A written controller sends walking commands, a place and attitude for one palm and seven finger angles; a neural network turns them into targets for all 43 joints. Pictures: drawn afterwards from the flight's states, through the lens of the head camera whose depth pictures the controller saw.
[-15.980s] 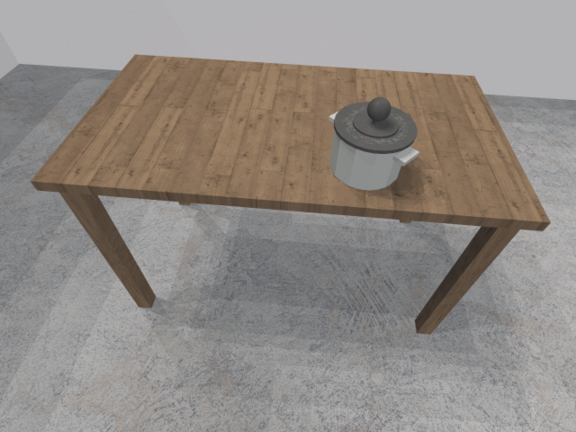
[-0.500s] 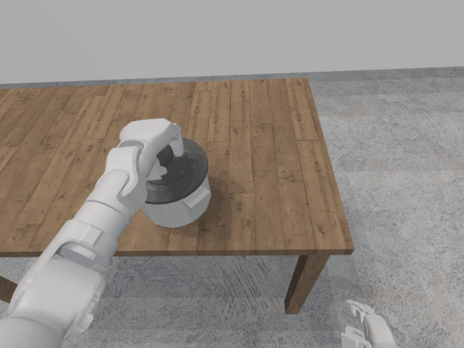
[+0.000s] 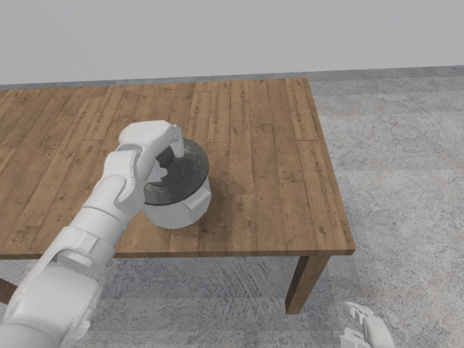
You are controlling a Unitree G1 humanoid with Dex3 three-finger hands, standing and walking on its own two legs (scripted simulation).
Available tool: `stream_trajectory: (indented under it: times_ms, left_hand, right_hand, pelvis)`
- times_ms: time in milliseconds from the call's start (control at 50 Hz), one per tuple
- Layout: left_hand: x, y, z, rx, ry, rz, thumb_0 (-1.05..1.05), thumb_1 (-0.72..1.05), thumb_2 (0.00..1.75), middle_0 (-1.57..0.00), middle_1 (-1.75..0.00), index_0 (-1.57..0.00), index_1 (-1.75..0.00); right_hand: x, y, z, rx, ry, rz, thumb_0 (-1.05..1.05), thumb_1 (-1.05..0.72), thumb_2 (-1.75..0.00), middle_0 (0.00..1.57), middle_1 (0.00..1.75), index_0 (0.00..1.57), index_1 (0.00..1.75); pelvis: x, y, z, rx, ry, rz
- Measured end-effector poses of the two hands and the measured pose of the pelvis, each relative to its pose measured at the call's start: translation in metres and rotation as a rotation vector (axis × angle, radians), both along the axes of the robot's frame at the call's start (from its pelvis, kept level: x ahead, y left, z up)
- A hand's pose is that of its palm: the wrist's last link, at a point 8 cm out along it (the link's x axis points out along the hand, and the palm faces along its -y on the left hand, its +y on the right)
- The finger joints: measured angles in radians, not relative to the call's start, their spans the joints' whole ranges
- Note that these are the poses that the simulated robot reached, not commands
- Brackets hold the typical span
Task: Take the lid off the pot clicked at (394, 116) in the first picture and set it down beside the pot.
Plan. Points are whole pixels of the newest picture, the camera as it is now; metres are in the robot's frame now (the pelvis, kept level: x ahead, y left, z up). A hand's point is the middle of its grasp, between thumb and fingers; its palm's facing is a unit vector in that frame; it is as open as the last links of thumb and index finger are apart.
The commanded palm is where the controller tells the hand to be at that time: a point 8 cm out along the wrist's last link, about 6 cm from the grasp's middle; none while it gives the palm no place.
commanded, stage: close the fingers and squeeze the knob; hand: left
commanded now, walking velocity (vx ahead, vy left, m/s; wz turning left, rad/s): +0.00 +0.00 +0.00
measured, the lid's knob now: (161, 155) +0.45 +0.16 +0.07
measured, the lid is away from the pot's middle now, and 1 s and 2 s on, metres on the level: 0.00 0.01 0.01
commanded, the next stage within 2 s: lift the lid straight up in 0.06 s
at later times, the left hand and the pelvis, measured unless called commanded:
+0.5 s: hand (154, 157) +0.42 +0.16 +0.10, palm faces -0.28 -0.07 -0.96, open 7.2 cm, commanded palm +0.40 +0.16 +0.18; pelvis +0.00 +0.00 +0.00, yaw +0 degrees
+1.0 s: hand (145, 142) +0.42 +0.16 +0.14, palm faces -0.25 -0.06 -0.97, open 7.2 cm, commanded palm +0.40 +0.17 +0.22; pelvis -0.01 +0.00 +0.00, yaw +1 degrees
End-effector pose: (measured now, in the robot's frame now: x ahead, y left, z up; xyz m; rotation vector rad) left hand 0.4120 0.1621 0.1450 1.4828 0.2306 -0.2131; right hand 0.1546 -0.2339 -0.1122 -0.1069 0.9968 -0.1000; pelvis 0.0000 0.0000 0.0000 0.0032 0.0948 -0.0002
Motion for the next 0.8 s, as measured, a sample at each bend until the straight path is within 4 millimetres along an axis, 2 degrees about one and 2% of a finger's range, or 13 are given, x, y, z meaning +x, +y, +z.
stream_trajectory:
  times_ms: [360,800]
  left_hand:
    - [-0.001,-0.001,0.003,0.011,0.008,0.009,0.00,0.27,0.82,-0.63,-0.92,-0.68,-0.93]
    - [-0.003,0.000,0.039,0.016,-0.025,0.018,0.01,0.24,0.84,-0.65,-0.92,-0.70,-0.93]
  right_hand:
    - [0.003,0.003,0.001,-0.004,-0.013,0.003,0.01,-0.91,-0.90,0.19,0.30,0.20,0.30]
    - [0.013,0.004,0.006,-0.007,-0.054,0.031,0.01,-0.91,-0.90,0.19,0.30,0.20,0.30]
  pelvis:
    - [-0.003,0.001,0.000,0.000,-0.005,0.003]
    - [-0.007,-0.001,0.002,0.002,-0.025,0.009]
